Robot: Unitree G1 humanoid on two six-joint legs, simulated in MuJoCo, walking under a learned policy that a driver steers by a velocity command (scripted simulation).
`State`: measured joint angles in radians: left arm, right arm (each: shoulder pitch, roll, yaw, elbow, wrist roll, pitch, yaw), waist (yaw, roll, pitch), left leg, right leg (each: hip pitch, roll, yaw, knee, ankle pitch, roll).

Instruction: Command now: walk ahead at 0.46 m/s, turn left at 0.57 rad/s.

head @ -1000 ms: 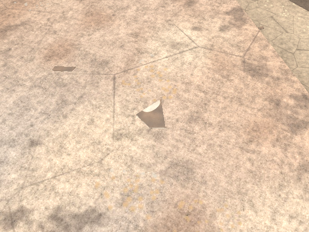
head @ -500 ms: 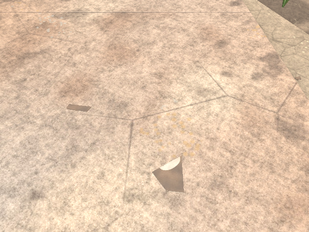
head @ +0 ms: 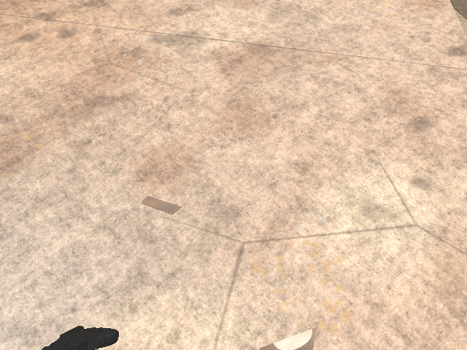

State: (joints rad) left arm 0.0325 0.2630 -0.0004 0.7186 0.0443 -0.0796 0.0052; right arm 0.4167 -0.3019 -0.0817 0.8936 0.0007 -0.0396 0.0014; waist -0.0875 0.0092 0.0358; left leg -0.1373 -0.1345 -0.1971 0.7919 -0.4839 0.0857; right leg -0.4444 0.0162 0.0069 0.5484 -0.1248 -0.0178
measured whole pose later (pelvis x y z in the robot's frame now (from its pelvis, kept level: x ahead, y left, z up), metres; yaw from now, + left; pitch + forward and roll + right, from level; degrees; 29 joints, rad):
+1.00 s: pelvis +0.20 +0.02 +0.02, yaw +7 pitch -1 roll -1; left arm 0.38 0.23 0.05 1.05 0.01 -0.01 0.01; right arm 0.29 -0.23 -0.03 1.00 -0.02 -0.04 0.01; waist 0.00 -0.02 -0.02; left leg -0.25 -0.02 0.05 0.54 -0.35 0.08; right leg -0.09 0.00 0.01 0.41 -0.31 -0.02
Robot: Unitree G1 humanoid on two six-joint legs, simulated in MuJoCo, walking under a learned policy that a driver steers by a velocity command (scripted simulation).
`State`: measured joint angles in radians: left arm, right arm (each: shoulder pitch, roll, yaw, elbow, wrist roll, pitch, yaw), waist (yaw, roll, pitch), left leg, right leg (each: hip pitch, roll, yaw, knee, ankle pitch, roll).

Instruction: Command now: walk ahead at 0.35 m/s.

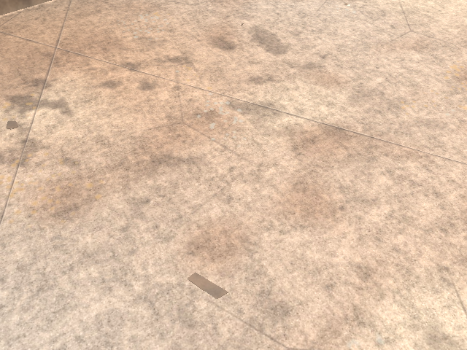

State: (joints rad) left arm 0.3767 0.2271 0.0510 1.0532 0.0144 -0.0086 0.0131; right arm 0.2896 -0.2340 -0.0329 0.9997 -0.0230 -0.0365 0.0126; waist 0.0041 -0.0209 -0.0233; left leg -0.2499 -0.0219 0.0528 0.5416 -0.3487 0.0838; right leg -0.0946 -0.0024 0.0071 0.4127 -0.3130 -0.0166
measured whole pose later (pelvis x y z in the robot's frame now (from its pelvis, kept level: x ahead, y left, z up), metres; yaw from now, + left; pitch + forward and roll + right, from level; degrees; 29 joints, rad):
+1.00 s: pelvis +0.48 -0.07 -0.01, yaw -24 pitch +1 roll -1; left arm 0.43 0.25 0.07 0.93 0.02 -0.02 0.03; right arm 0.00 -0.24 -0.01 0.78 -0.02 -0.05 0.00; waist 0.09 0.03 0.07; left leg -0.51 -0.02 -0.01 0.55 -0.04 0.01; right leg -0.03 0.18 0.18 0.44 -0.39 -0.12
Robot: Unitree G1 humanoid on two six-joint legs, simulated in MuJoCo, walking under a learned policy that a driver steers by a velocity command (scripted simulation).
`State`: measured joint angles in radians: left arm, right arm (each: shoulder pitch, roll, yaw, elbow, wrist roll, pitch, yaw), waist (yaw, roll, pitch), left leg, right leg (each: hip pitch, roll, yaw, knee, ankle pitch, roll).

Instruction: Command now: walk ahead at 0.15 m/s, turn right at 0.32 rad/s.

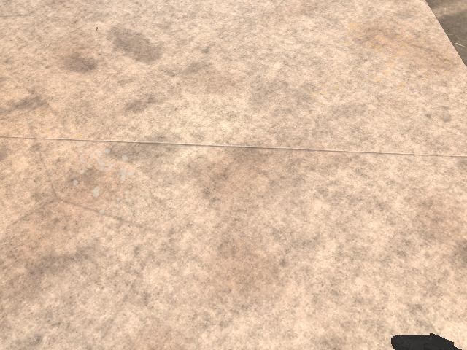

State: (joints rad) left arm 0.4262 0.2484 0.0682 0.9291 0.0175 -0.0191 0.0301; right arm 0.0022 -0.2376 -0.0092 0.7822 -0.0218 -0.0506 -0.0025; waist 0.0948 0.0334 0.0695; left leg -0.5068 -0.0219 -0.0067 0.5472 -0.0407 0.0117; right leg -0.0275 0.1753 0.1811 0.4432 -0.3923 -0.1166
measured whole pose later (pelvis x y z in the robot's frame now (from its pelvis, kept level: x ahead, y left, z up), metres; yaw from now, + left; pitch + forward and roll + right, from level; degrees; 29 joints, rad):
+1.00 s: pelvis +0.09 -0.01 +0.01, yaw -2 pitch -1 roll +0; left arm 0.30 0.16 -0.01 1.12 0.01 -0.02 0.04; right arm 0.28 -0.17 0.00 1.12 -0.01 0.00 -0.03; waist -0.02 0.00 0.03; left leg -0.23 -0.03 0.00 0.39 -0.14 0.02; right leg -0.07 0.05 0.03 0.38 -0.29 -0.04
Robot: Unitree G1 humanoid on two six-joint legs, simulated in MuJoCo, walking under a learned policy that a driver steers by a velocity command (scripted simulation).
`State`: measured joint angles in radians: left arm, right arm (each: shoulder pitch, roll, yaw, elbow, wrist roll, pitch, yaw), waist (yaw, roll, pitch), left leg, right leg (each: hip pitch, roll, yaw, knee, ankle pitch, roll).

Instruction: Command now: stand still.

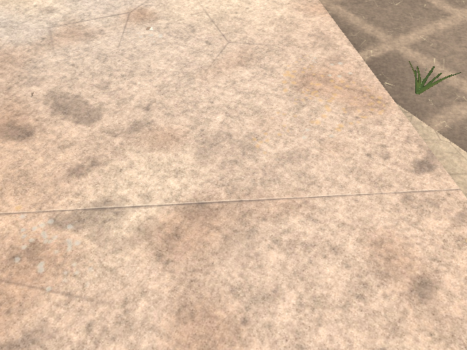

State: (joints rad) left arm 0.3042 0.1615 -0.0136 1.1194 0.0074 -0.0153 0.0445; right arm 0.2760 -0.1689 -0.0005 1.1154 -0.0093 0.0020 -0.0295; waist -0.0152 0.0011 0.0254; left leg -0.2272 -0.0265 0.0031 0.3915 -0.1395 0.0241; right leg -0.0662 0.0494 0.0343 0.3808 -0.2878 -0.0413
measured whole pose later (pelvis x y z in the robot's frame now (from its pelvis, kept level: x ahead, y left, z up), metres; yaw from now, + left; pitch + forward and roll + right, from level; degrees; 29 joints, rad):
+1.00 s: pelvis +0.04 +0.00 -0.01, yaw +7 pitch +0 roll -1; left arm 0.40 0.19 0.04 1.09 0.04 -0.04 0.07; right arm 0.23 -0.18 -0.04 1.04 -0.03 0.00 -0.01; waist 0.01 -0.01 0.02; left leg -0.44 0.01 0.03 0.84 -0.42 0.06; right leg -0.01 0.03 -0.09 0.39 -0.38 -0.04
